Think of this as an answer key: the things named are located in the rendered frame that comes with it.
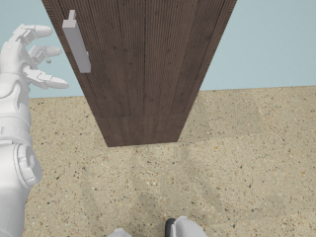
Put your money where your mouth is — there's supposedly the right robot shin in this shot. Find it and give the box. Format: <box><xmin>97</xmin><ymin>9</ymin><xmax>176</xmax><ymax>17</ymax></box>
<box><xmin>170</xmin><ymin>216</ymin><xmax>188</xmax><ymax>237</ymax></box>

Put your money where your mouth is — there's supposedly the cupboard door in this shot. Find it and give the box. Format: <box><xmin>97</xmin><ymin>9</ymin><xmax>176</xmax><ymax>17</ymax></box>
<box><xmin>48</xmin><ymin>0</ymin><xmax>233</xmax><ymax>119</ymax></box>

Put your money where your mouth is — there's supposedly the right robot thigh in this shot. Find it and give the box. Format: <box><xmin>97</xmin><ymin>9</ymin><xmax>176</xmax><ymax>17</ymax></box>
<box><xmin>171</xmin><ymin>219</ymin><xmax>207</xmax><ymax>237</ymax></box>

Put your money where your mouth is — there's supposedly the handle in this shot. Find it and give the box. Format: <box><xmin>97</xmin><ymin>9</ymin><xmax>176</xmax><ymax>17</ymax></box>
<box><xmin>62</xmin><ymin>10</ymin><xmax>91</xmax><ymax>73</ymax></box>

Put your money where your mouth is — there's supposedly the left robot forearm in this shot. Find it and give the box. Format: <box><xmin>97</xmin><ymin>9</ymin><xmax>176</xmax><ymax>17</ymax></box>
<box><xmin>0</xmin><ymin>73</ymin><xmax>33</xmax><ymax>148</ymax></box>

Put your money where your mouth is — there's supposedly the robot left hand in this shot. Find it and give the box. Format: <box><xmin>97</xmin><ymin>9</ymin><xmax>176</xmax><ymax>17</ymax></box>
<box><xmin>0</xmin><ymin>24</ymin><xmax>69</xmax><ymax>90</ymax></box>

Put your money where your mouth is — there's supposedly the left robot upper arm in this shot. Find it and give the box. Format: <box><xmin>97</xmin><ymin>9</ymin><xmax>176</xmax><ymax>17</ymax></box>
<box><xmin>0</xmin><ymin>143</ymin><xmax>42</xmax><ymax>237</ymax></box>

